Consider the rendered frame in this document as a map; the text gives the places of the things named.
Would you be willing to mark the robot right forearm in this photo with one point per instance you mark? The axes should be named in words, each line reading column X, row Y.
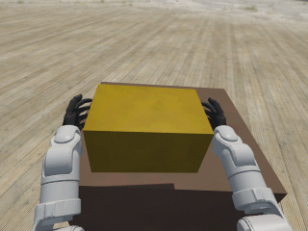
column 250, row 192

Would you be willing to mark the robot left forearm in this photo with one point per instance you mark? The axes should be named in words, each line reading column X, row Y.
column 60, row 175

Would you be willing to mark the pedestal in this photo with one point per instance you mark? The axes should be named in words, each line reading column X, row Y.
column 169, row 201

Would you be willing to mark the carton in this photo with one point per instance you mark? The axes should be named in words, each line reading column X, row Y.
column 135, row 129

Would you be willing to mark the robot right hand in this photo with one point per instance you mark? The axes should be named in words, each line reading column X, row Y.
column 216, row 114

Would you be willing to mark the robot left hand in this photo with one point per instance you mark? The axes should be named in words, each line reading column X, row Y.
column 72, row 113

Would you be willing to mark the right robot upper arm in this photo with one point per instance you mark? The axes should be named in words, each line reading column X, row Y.
column 267, row 222

